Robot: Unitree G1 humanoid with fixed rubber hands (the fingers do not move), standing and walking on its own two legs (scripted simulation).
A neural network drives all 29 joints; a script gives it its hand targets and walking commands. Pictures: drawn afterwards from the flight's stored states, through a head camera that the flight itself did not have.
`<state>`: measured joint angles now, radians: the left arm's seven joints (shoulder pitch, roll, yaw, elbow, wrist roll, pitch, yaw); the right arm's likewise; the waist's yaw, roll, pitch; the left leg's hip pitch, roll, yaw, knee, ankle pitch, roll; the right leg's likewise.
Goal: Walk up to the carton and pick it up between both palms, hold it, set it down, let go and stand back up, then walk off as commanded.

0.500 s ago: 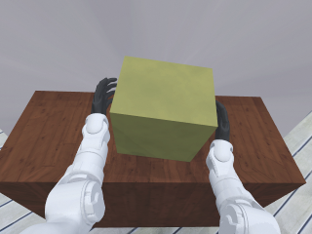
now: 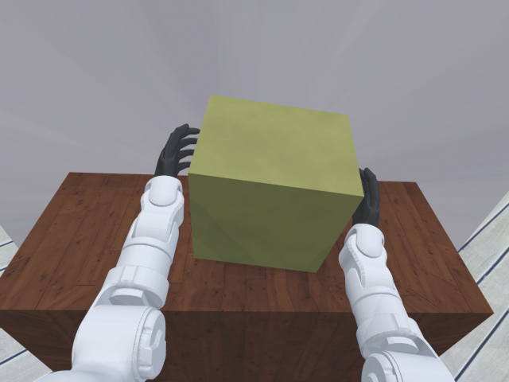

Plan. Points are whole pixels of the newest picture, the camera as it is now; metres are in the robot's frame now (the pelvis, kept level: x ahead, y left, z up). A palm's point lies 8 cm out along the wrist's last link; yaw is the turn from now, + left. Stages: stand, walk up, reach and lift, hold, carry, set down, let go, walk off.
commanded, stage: reach and lift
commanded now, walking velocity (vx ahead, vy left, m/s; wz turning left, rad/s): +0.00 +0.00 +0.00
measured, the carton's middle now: (267, 189) +0.43 -0.01 +0.09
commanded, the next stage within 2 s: hold in 1.88 s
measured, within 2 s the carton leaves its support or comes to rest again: neither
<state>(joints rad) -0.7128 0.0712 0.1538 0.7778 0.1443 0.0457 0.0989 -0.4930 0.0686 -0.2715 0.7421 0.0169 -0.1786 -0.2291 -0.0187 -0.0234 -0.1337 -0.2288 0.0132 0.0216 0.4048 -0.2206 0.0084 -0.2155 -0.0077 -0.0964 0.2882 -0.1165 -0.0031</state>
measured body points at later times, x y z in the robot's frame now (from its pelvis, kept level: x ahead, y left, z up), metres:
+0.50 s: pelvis -0.03 +0.00 +0.00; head -0.09 +0.02 +0.45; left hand +0.38 +0.17 +0.19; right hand +0.36 -0.16 +0.18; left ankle -0.01 +0.10 -0.75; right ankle +0.02 -0.12 -0.75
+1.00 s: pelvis -0.03 +0.00 +0.00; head -0.09 +0.02 +0.44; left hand +0.37 +0.17 +0.22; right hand +0.36 -0.16 +0.20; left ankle -0.01 +0.10 -0.75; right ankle +0.02 -0.12 -0.75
